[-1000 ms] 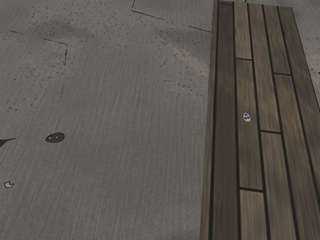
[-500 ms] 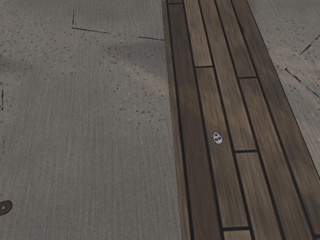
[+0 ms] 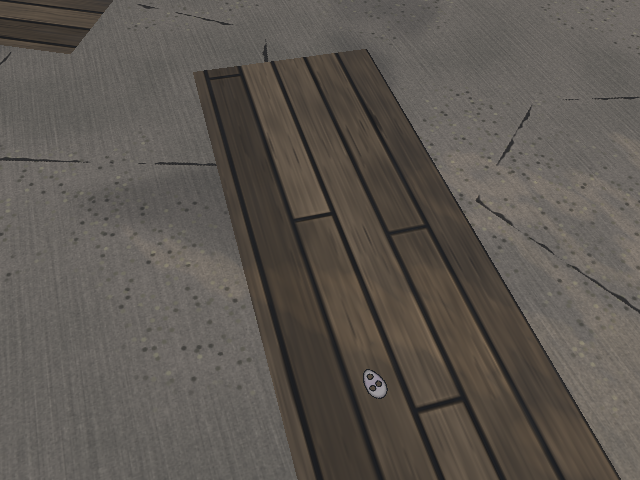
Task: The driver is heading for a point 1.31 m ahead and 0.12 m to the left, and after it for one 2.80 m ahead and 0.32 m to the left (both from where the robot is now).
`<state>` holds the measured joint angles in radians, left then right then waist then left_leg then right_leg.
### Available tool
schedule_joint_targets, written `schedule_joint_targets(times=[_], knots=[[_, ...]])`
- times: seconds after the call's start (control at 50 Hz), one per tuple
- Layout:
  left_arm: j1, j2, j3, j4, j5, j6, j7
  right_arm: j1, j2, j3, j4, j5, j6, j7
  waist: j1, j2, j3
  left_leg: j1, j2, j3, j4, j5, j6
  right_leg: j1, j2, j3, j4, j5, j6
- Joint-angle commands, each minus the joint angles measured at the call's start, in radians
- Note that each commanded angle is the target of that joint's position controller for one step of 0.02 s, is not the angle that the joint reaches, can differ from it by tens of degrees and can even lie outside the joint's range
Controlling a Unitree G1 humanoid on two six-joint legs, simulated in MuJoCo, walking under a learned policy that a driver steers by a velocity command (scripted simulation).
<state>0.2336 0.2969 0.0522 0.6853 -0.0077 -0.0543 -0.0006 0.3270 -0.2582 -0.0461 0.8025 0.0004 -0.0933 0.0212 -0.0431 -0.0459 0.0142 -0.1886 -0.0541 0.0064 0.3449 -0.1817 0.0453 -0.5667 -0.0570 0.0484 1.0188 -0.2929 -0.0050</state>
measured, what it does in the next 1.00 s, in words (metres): walks ahead: right foot, then left foot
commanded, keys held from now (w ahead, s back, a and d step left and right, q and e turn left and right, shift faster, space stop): w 1.00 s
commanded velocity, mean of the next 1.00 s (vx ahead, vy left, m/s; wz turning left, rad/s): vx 0.50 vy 0.00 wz -0.03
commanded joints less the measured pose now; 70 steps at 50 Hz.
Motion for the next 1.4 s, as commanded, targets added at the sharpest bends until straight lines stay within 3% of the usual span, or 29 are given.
schedule_joint_targets(times=[0.02,0.18,0.22,0.26,0.28,0.3,0.32,0.34,0.38,0.46,0.6,0.7,0.76,0.8,0.82,0.84,0.86,0.88,0.9,0.92,0.98,1.0,1.2,1.28,1.32,1.34,1.36,1.38,1.4], knots=[[-0.061,0.028,0.001,-0.087,0.006,-0.018,-0.004,-0.031,-0.168,-0.038,-0.051,0.01,-0.012,-0.009,0.008,0.122,0.0,0.08,0.26,-0.219,-0.187,0.221,0.185,-0.108,-0.043,0.002,-0.16,0.117,0.017],[-0.271,0.033,-0.001,-0.145,-0.013,-0.036,-0.035,0.08,-0.198,-0.039,0.024,0.026,0.018,-0.015,-0.048,0.124,0.046,0.158,0.282,-0.145,-0.154,0.247,0.135,-0.016,0.009,-0.03,-0.472,0.303,-0.013],[-0.257,0.053,0.007,-0.147,-0.011,-0.039,-0.041,0.079,-0.215,-0.045,0.034,0.026,0.029,-0.02,-0.021,0.132,0.036,0.208,0.302,-0.146,-0.105,0.336,0.117,0.03,0.022,-0.038,-0.506,0.239,-0.04],[-0.082,0.107,0.038,-0.098,-0.002,-0.038,-0.034,0.056,-0.219,-0.044,0.032,0.027,0.038,-0.025,0.082,0.122,-0.072,0.185,0.252,-0.087,0.104,0.609,0.081,0.3,0.068,-0.083,-0.555,0.236,-0.087],[0.086,0.157,0.058,-0.06,0.005,-0.035,-0.023,0.046,-0.188,-0.029,0.014,0.013,0.036,-0.028,0.157,0.09,-0.196,0.046,0.208,-0.05,0.327,0.519,0.048,0.571,-0.014,-0.005,-0.517,0.261,-0.135],[0.199,0.26,0.081,-0.045,0.02,-0.027,-0.017,0.141,-0.086,0.005,-0.017,0.0,0.018,-0.023,0.149,-0.133,-0.354,-0.356,0.061,0.015,0.729,0.102,-0.029,0.969,-0.276,0.415,-0.534,0.14,-0.283],[0.23,0.203,0.066,-0.031,0.004,-0.021,-0.019,0.138,-0.104,0.005,-0.004,0.008,-0.002,-0.017,0.158,-0.208,-0.419,-0.504,0.02,-0.105,0.884,-0.388,-0.03,0.994,-0.341,0.681,-0.677,0.005,-0.326],[0.165,0.152,0.046,-0.032,-0.001,-0.021,-0.02,0.054,-0.186,-0.02,-0.026,0.034,-0.012,-0.01,0.152,-0.128,-0.254,-0.592,0.081,-0.12,0.947,-0.343,-0.019,0.873,-0.304,0.567,-0.704,-0.064,-0.28],[0.042,0.101,0.027,-0.037,0.006,-0.022,-0.026,-0.058,-0.171,-0.02,-0.047,0.02,-0.011,-0.013,0.099,-0.005,-0.064,-0.555,0.155,-0.07,0.852,-0.185,-0.018,0.589,-0.213,0.345,-0.768,0.072,-0.233],[-0.016,0.088,0.026,-0.018,0.009,-0.049,-0.031,-0.004,-0.112,-0.017,-0.025,0.008,0.026,-0.017,0.015,-0.041,-0.029,-0.418,0.193,-0.068,0.738,-0.063,-0.052,0.386,-0.154,0.183,-0.865,0.268,-0.243],[0.088,0.141,0.039,0.059,-0.002,-0.043,-0.007,-0.258,-0.073,0.0,-0.093,0.004,0.012,-0.002,0.089,0.0,0.038,-0.428,0.159,-0.034,0.318,0.286,-0.063,0.411,-0.115,0.04,-0.901,0.318,-0.203],[0.172,0.159,0.045,0.123,-0.012,-0.019,0.0,-0.381,-0.089,0.001,-0.145,0.014,0.001,0.023,0.12,-0.002,0.065,-0.457,0.132,-0.038,0.189,0.236,-0.029,0.571,-0.182,0.06,-0.839,0.338,-0.19],[0.164,0.175,0.051,0.139,-0.013,-0.002,0.008,-0.334,-0.12,-0.01,-0.142,0.012,-0.005,0.03,0.077,-0.028,0.024,-0.356,0.096,-0.008,0.15,0.118,0.011,0.644,-0.197,0.061,-0.74,0.537,-0.161],[0.145,0.155,0.039,0.134,-0.006,0.008,0.013,-0.09,-0.194,-0.049,-0.073,0.006,-0.005,0.016,-0.045,-0.014,-0.142,0.022,0.074,0.018,0.136,0.147,0.069,0.555,-0.116,-0.008,-0.445,0.727,-0.112],[0.206,0.081,0.012,0.103,0.009,-0.004,0.011,0.056,-0.282,-0.071,-0.053,-0.013,-0.002,0.007,-0.061,0.119,-0.307,0.417,0.303,-0.285,0.177,0.144,0.181,0.233,-0.02,-0.06,-0.094,0.452,-0.053],[0.277,0.008,-0.012,0.115,0.009,-0.024,0.006,0.112,-0.286,-0.073,-0.03,0.005,0.005,0.011,-0.047,0.32,-0.412,0.613,0.442,-0.667,0.043,-0.058,0.279,-0.049,0.122,0.002,0.157,-0.269,-0.014],[0.187,0.115,0.014,0.107,-0.017,-0.039,-0.002,0.096,-0.204,-0.048,-0.032,0.016,0.008,0.009,-0.077,0.232,-0.326,0.561,0.415,-0.657,-0.013,-0.191,0.239,-0.161,0.069,0.088,0.256,-0.286,-0.027],[0.1,0.143,0.022,0.076,-0.033,-0.049,-0.005,0.017,-0.183,-0.039,-0.043,0.015,0.009,0.005,-0.058,0.186,-0.184,0.419,0.389,-0.525,-0.044,-0.159,0.205,-0.206,0.017,0.051,0.246,-0.193,-0.036],[0.038,0.135,0.022,0.069,-0.019,-0.05,0.0,-0.049,-0.158,-0.031,-0.052,0.005,0.01,0.007,-0.035,0.1,-0.093,0.272,0.341,-0.422,-0.077,-0.062,0.176,-0.174,-0.024,0.025,0.192,-0.107,-0.038],[0.049,0.121,0.025,0.066,-0.011,-0.045,0.001,-0.091,-0.145,-0.027,-0.059,-0.006,0.006,0.007,0.005,0.127,-0.059,0.171,0.326,-0.367,-0.105,0.025,0.184,-0.128,-0.053,0.025,0.147,-0.046,-0.031],[0.089,0.073,0.023,0.092,-0.004,-0.013,0.007,-0.119,-0.105,-0.02,-0.048,-0.006,-0.009,0.013,0.053,0.111,-0.041,0.046,0.257,-0.242,-0.181,0.127,0.175,-0.026,-0.08,0.019,0.09,0.024,-0.016],[0.086,0.057,0.019,0.081,-0.004,-0.007,0.007,-0.116,-0.145,-0.028,-0.039,-0.004,-0.013,0.009,0.066,0.147,-0.029,0.022,0.283,-0.225,-0.199,0.17,0.2,-0.044,-0.085,0.016,0.051,0.051,0.0],[-0.246,0.032,0.0,-0.009,-0.008,-0.03,-0.024,0.042,-0.193,-0.041,0.056,0.017,0.012,-0.018,-0.039,0.093,0.057,0.134,0.268,-0.084,-0.211,0.195,0.155,-0.057,-0.033,-0.031,-0.447,0.385,0.01],[-0.247,0.065,0.008,-0.025,-0.007,-0.038,-0.042,0.045,-0.209,-0.051,0.08,0.023,0.034,-0.027,-0.006,0.114,0.045,0.255,0.32,-0.1,-0.12,0.318,0.125,-0.02,-0.011,-0.031,-0.511,0.255,-0.039],[-0.076,0.116,0.038,0.022,-0.001,-0.043,-0.034,0.021,-0.206,-0.048,0.079,0.024,0.044,-0.029,0.096,0.112,-0.058,0.219,0.266,-0.076,0.09,0.568,0.092,0.253,0.041,-0.075,-0.557,0.231,-0.078],[0.102,0.174,0.062,0.065,0.008,-0.043,-0.023,0.02,-0.164,-0.03,0.062,0.011,0.045,-0.03,0.168,0.072,-0.197,0.073,0.21,-0.044,0.327,0.463,0.059,0.548,-0.036,-0.004,-0.513,0.256,-0.122],[0.212,0.281,0.089,0.085,0.022,-0.035,-0.016,0.135,-0.049,0.006,0.038,0.004,0.028,-0.023,0.146,-0.158,-0.358,-0.341,0.049,0.021,0.726,0.033,-0.019,0.962,-0.303,0.415,-0.548,0.108,-0.266],[0.232,0.2,0.067,0.087,0.012,-0.031,-0.017,0.124,-0.084,0.0,0.058,0.018,0.009,-0.019,0.167,-0.198,-0.416,-0.474,0.014,-0.121,0.886,-0.401,-0.02,0.973,-0.361,0.652,-0.689,-0.041,-0.295],[0.159,0.147,0.047,0.081,0.008,-0.033,-0.014,0.039,-0.175,-0.028,0.037,0.048,0.001,-0.015,0.163,-0.12,-0.245,-0.557,0.07,-0.147,0.951,-0.35,-0.005,0.84,-0.332,0.515,-0.718,-0.108,-0.24]])
Next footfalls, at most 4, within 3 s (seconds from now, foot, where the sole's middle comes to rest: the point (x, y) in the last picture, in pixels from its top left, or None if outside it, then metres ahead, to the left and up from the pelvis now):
0.28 right None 0.32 -0.15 -0.78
0.80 left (271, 419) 0.62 0.08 -0.78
1.34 right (371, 304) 0.92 -0.16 -0.78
1.88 left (266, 227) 1.18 0.10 -0.78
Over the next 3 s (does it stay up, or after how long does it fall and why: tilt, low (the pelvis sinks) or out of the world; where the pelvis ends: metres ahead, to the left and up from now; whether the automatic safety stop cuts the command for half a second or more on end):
stays up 1.31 0.08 0.00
